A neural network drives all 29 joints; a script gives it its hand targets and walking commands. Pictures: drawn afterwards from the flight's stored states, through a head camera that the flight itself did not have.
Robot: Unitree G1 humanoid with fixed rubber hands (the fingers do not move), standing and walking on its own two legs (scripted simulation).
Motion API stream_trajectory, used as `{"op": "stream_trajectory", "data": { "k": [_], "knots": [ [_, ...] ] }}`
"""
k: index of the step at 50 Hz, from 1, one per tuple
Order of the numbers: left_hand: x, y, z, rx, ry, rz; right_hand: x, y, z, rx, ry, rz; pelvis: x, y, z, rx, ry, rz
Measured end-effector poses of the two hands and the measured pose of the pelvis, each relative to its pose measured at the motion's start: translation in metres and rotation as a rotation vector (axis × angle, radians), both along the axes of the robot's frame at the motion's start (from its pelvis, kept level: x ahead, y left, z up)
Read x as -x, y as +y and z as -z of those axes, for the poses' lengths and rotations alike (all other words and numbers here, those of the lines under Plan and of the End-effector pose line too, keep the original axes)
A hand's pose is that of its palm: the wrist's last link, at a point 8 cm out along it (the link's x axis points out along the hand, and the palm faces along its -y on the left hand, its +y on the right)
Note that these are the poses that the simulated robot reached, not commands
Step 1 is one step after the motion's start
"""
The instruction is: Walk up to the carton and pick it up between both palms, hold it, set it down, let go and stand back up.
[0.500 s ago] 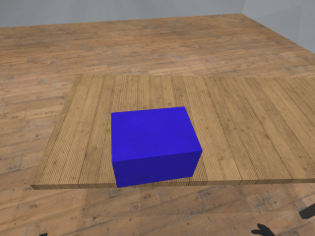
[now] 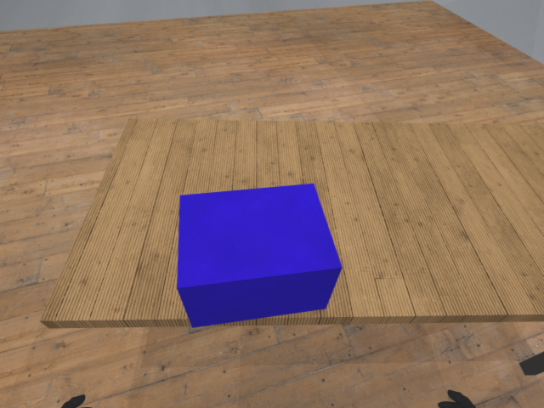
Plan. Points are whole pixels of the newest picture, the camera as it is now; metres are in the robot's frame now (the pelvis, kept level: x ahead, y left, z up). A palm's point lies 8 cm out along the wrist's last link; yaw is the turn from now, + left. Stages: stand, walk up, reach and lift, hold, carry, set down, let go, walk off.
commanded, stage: walk up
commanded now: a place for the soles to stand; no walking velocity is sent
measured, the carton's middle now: (254, 253) +0.40 +0.03 -0.07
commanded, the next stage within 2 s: none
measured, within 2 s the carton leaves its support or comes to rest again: neither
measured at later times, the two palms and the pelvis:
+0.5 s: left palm out of the picture +0.10 +0.31 -0.12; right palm out of the picture +0.12 -0.31 -0.10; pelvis +0.02 -0.01 +0.00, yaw +0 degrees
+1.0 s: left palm out of the picture +0.10 +0.33 -0.10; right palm out of the picture +0.13 -0.29 -0.11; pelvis +0.03 +0.01 +0.00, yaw +1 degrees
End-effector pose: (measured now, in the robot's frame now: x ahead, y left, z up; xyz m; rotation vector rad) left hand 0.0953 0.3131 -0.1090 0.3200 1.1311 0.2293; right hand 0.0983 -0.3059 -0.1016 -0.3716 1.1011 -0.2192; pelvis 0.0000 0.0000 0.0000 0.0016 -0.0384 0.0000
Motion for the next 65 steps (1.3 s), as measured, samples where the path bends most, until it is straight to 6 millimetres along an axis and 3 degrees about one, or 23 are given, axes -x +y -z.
{"op": "stream_trajectory", "data": {
  "k": [21, 34, 51, 65],
  "knots": [
    [-0.003, -0.004, 0.007, 0.011, 0.044, -0.027, -0.015, -0.006, -0.001, 0.027, 0.038, -0.017, -0.015, -0.005, 0.0, -0.007, 0.0, -0.003],
    [-0.019, -0.004, 0.003, -0.003, 0.02, -0.015, -0.022, -0.01, 0.0, 0.027, 0.021, -0.005, -0.02, -0.006, 0.001, -0.008, -0.006, -0.001],
    [-0.008, 0.015, -0.006, -0.04, 0.008, -0.032, -0.037, 0.022, 0.007, -0.043, 0.002, -0.021, -0.025, 0.01, -0.001, -0.011, -0.032, -0.011],
    [0.0, 0.017, 0.005, -0.002, 0.029, -0.014, -0.024, 0.027, -0.001, -0.014, 0.012, -0.002, -0.02, 0.022, -0.002, -0.004, -0.032, -0.011]
  ]
}}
